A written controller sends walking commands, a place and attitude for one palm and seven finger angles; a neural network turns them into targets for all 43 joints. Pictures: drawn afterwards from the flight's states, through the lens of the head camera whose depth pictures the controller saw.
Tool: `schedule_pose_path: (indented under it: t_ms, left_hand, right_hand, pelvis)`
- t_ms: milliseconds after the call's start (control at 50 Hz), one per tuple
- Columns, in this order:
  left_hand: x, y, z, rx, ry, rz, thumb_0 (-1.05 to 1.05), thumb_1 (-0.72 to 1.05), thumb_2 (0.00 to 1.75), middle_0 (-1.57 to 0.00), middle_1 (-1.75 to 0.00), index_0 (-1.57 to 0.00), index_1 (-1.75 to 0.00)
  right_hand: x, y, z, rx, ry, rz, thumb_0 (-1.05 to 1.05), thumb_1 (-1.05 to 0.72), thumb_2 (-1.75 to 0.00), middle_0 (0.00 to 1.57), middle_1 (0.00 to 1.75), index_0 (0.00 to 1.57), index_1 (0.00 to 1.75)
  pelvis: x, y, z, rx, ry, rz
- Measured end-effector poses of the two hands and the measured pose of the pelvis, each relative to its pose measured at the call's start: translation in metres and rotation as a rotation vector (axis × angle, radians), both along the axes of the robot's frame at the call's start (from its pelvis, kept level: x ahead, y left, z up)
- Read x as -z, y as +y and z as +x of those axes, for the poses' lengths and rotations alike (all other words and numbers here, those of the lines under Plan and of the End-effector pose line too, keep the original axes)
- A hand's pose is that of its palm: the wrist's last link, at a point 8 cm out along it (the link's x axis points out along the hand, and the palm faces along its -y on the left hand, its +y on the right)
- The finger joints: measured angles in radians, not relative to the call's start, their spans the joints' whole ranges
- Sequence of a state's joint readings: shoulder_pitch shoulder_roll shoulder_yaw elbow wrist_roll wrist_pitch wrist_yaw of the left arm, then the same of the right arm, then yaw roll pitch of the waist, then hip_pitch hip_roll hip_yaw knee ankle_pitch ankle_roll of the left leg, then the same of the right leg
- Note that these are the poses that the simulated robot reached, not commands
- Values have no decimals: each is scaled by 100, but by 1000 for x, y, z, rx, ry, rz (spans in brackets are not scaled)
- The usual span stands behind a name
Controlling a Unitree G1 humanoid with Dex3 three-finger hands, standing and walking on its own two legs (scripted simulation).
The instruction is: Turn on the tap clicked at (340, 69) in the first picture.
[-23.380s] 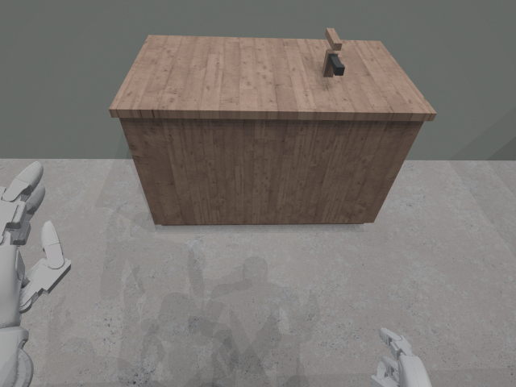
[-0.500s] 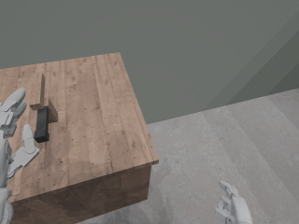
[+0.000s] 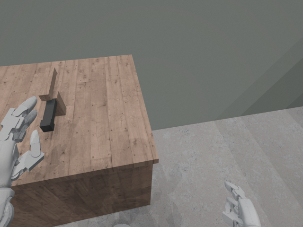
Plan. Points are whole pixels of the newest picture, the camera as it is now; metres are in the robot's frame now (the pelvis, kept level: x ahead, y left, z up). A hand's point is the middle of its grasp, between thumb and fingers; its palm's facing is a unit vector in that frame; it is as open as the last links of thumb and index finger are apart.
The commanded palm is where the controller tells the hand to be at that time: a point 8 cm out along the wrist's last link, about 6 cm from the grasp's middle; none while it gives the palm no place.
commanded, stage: turn the palm inward beside the body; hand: left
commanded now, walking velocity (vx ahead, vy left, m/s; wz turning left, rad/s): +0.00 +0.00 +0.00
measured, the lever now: (47, 125) +0.35 +0.36 +0.03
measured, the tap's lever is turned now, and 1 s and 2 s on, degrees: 0 0 0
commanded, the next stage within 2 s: reach beside the lever's end, fingers flat in 1.82 s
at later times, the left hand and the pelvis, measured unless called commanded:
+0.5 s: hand (44, 141) +0.23 +0.25 +0.16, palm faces +0.43 -0.85 -0.30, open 7.4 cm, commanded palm +0.18 +0.28 +0.16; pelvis +0.03 -0.02 -0.01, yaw +0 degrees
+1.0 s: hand (54, 158) +0.21 +0.23 +0.13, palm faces +0.44 -0.87 -0.21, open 7.4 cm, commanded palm +0.16 +0.27 +0.15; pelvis +0.03 -0.01 -0.01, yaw +1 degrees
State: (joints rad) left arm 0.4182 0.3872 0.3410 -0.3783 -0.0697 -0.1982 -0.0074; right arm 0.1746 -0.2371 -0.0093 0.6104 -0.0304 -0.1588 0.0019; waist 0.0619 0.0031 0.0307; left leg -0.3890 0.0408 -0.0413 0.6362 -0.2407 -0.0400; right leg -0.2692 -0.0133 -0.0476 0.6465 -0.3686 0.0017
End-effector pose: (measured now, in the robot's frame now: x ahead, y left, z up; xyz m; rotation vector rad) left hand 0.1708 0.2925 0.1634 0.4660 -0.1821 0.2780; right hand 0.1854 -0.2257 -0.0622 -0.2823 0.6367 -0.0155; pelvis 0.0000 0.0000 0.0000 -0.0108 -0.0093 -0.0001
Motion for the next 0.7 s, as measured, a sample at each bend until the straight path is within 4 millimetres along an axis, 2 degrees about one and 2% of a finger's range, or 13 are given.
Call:
schedule_pose_path:
  t_ms: [60, 120, 180, 280, 360, 440, 500, 560, 640, 700]
  left_hand:
    - [-18, 8, -9, -81, -153, 12, 2, 88, 90, -22, -30, -21, -30]
    - [-26, 16, -6, -145, -189, -16, 2, 88, 90, -21, -30, -21, -30]
    - [-17, 14, 7, -152, -76, -63, 1, 89, 90, -21, -30, -20, -30]
    - [2, -14, 25, -60, 104, -73, 1, 89, 90, -20, -30, -20, -30]
    - [-6, -27, 27, -13, 29, -79, 2, 89, 90, -21, -30, -21, -30]
    - [-16, -17, 20, -74, -61, -93, 2, 88, 90, -21, -30, -21, -30]
    - [-10, -6, 16, -139, -28, -121, 1, 89, 90, -21, -30, -21, -30]
    - [6, -5, 15, -163, 49, -163, 1, 89, 90, -21, -30, -20, -30]
    - [19, -18, 18, -124, 94, -189, 2, 89, 90, -20, -30, -20, -30]
    - [14, -29, 20, -85, 45, -174, 2, 89, 90, -21, -30, -20, -30]
  right_hand:
    - [7, -4, -1, -12, 14, -1, 1, -91, -90, 20, 30, 20, 30]
    - [16, -6, -3, -8, 27, 12, 1, -91, -90, 20, 30, 20, 30]
    - [23, -7, -3, 14, 26, 39, 1, -91, -90, 20, 30, 20, 30]
    - [25, -9, -1, 59, -8, 76, 1, -91, -90, 20, 30, 20, 30]
    - [22, -15, 1, 83, -17, 79, 1, -91, -90, 20, 30, 20, 30]
    - [21, -23, 4, 88, 0, 62, 1, -91, -90, 20, 30, 20, 30]
    - [21, -28, 8, 90, 9, 43, 1, -91, -90, 20, 30, 20, 30]
    - [20, -29, 15, 88, 2, 25, 1, -91, -90, 20, 30, 20, 30]
    - [15, -25, 25, 71, -29, 12, 1, -91, -90, 20, 30, 20, 30]
    - [12, -17, 31, 54, -57, 22, 1, -91, -90, 20, 30, 20, 30]
  pelvis:
    - [4, -9, -4, -24, -5, -8]
    - [7, -15, -7, -37, -9, -10]
    - [7, -17, -7, -36, -13, -5]
    - [5, -18, 1, -13, 4, 6]
    - [5, -21, 13, 5, 24, 12]
    - [6, -23, 24, 5, 31, 15]
    - [6, -21, 30, -1, 34, 14]
    - [5, -18, 33, -6, 38, 13]
    - [5, -15, 34, -11, 49, 13]
    - [6, -13, 35, -11, 55, 12]
